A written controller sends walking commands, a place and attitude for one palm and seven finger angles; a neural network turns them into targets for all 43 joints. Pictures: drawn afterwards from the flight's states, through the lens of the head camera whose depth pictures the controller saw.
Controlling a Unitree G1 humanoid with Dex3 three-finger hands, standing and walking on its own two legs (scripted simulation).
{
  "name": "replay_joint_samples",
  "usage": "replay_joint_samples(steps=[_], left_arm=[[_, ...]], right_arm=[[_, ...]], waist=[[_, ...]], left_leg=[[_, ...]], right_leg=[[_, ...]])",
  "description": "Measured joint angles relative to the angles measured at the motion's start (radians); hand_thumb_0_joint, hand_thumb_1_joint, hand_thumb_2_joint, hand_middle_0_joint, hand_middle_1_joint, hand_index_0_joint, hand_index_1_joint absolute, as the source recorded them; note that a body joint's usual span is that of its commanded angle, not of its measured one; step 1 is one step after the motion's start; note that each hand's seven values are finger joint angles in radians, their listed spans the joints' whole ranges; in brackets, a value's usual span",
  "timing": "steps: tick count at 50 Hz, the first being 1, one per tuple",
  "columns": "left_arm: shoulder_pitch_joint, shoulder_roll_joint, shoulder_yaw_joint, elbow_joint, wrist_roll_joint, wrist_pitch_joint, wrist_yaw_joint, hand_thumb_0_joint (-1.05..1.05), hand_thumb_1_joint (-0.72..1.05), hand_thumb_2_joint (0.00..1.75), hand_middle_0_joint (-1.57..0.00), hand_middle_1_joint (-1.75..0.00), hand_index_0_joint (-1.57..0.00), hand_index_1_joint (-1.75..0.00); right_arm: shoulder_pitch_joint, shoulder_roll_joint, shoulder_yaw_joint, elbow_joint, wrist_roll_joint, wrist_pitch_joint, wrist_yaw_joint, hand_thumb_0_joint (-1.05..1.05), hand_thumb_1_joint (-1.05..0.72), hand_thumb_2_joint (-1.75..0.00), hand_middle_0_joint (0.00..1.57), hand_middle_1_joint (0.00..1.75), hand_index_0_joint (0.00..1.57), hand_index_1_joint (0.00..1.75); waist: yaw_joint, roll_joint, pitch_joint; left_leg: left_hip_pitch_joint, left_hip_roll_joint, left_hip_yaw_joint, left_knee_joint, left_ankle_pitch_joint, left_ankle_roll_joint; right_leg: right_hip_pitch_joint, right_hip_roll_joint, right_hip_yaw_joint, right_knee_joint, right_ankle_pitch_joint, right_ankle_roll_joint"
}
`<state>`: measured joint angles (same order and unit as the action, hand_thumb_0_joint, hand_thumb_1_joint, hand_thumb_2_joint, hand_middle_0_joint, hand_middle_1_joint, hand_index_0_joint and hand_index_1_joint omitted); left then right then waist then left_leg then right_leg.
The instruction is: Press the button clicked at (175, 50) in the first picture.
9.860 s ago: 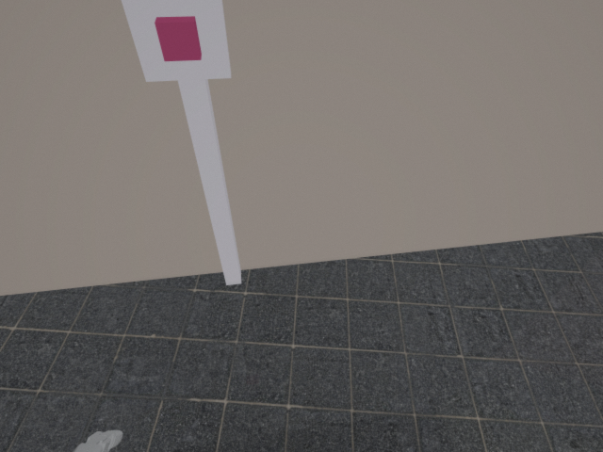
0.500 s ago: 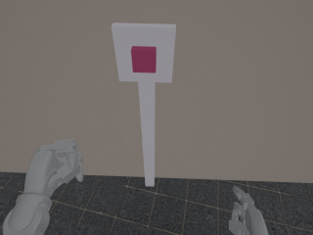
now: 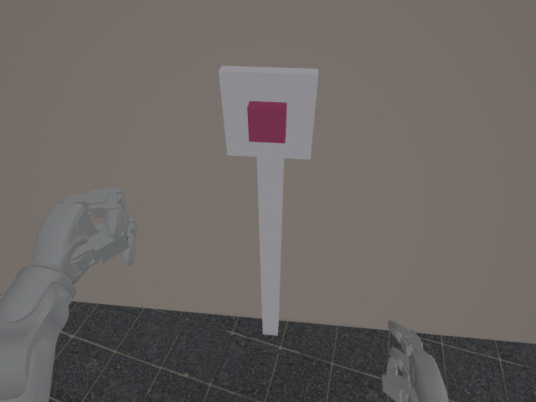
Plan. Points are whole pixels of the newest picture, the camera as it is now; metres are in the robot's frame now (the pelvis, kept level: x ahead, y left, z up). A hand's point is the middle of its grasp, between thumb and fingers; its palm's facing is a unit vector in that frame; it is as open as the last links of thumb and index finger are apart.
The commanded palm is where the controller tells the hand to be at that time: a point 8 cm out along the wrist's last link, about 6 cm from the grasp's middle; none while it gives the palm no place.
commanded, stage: raise the hand and make a fist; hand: left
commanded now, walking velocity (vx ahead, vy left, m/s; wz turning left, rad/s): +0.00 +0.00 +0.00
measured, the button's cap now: (267, 121) +0.57 +0.08 +0.18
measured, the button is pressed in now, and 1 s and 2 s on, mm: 0 0 0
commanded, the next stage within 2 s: aim a knuckle at the button in 0.28 s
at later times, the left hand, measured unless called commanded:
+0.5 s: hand (150, 248) +0.24 +0.19 +0.17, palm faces +0.05 -1.00 -0.05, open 3.1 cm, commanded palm +0.22 +0.23 +0.18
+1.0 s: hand (221, 203) +0.34 +0.12 +0.16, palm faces +0.01 -1.00 -0.02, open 3.1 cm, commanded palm +0.33 +0.16 +0.16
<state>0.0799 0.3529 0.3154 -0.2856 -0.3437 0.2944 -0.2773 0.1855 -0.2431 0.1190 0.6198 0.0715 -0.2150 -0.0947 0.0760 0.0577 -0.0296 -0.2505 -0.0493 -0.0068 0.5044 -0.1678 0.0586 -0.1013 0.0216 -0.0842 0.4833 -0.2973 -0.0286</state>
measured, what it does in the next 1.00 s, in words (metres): stands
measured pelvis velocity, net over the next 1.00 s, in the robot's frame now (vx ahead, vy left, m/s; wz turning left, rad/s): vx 0.03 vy -0.03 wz -0.02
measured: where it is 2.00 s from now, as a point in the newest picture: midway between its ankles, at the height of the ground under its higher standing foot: outside the picture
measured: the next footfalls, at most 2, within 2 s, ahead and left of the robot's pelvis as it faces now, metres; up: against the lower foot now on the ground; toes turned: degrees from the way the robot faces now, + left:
none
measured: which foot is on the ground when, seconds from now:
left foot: down 0.00-1.00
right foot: down 0.00-1.00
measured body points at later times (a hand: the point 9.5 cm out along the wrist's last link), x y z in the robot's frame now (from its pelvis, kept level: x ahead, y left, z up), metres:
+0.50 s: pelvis -0.01 -0.03 +0.00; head -0.05 -0.04 +0.45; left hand +0.23 +0.24 +0.17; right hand +0.20 -0.24 -0.06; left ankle +0.07 +0.08 -0.73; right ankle -0.02 -0.10 -0.73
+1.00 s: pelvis +0.03 -0.03 +0.00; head +0.00 -0.04 +0.45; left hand +0.33 +0.18 +0.17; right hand +0.21 -0.25 -0.08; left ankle +0.07 +0.08 -0.73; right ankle -0.02 -0.10 -0.73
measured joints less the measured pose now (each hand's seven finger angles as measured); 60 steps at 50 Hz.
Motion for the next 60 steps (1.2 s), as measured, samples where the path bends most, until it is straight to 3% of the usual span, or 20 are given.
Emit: replay_joint_samples(steps=[5,14,21,32,39,46,55,60], left_arm=[[0.04,-0.012,-0.014,0.003,0.011,0.045,0.013,0.01,0.9,0.9,-1.3,-1.5,-1.3,-1.5],[0.064,-0.023,-0.015,-0.053,0.02,-0.055,0.049,0.01,0.9,0.9,-1.3,-1.5,-1.3,-1.5],[0.043,-0.012,-0.016,0.019,0.01,-0.001,0.026,0.01,0.9,0.9,-1.3,-1.5,-1.3,-1.5],[-0.122,-0.057,-0.084,0.138,0.044,-0.064,0.065,0.01,0.9,0.9,-1.3,-1.5,-1.3,-1.5],[-0.163,-0.093,-0.144,0.178,0.076,-0.024,0.113,0.01,0.9,0.9,-1.3,-1.5,-1.3,-1.5],[-0.162,-0.127,-0.162,0.159,0.1,-0.054,0.177,0.01,0.9,0.9,-1.3,-1.5,-1.3,-1.5],[-0.322,-0.16,-0.243,0.297,0.142,-0.027,0.234,0.01,0.9,0.9,-1.3,-1.5,-1.3,-1.5],[-0.404,-0.173,-0.237,0.401,0.138,-0.049,0.265,0.01,0.9,0.9,-1.3,-1.5,-1.3,-1.5]], right_arm=[[-0.004,-0.003,-0.008,-0.013,0.0,0.015,0.001,0.02,-0.9,-0.9,0.2,0.3,0.2,0.3],[0.015,-0.006,-0.017,-0.001,-0.008,-0.005,0.0,0.02,-0.9,-0.9,0.2,0.3,0.2,0.3],[0.007,-0.007,-0.016,0.01,0.0,-0.004,-0.012,0.02,-0.9,-0.9,0.2,0.3,0.2,0.3],[0.006,-0.007,-0.023,0.026,-0.002,-0.026,-0.017,0.02,-0.9,-0.9,0.2,0.3,0.2,0.3],[0.004,0.001,-0.027,0.009,-0.008,0.009,0.006,0.02,-0.91,-0.9,0.2,0.3,0.2,0.3],[0.014,0.008,-0.033,0.005,-0.018,0.054,0.028,0.02,-0.91,-0.9,0.2,0.3,0.2,0.29],[-0.014,0.001,-0.04,0.014,-0.018,0.113,0.02,0.02,-0.91,-0.9,0.2,0.3,0.2,0.29],[-0.015,0.012,-0.037,0.023,-0.024,0.145,0.023,0.02,-0.91,-0.9,0.2,0.3,0.2,0.29]], waist=[[-0.012,-0.006,0.012],[-0.006,-0.01,0.018],[-0.011,0.011,0.018],[-0.018,0.001,0.023],[-0.038,-0.007,0.013],[-0.038,-0.02,-0.002],[-0.049,-0.017,0.023],[-0.066,-0.025,0.008]], left_leg=[[0.004,0.007,0.003,-0.007,0.008,-0.007],[0.016,0.019,-0.012,-0.003,0.008,-0.023],[0.008,0.032,-0.017,0.004,0.005,-0.032],[-0.007,0.029,-0.019,0.019,-0.013,-0.037],[-0.011,0.024,0.006,0.004,-0.022,-0.033],[-0.004,0.022,0.019,0.002,-0.039,-0.033],[-0.024,0.017,0.005,0.016,-0.043,-0.034],[-0.031,0.02,0.015,0.008,-0.042,-0.036]], right_leg=[[-0.003,0.006,0.003,0.004,0.004,-0.007],[0.016,0.021,-0.009,-0.004,0.006,-0.023],[0.015,0.035,-0.012,-0.013,0.011,-0.03],[-0.002,0.033,-0.013,0.007,-0.01,-0.036],[-0.024,0.024,0.011,0.018,-0.025,-0.033],[-0.024,0.019,0.026,0.025,-0.042,-0.032],[-0.037,0.017,0.011,0.034,-0.049,-0.033],[-0.052,0.018,0.021,0.036,-0.05,-0.035]])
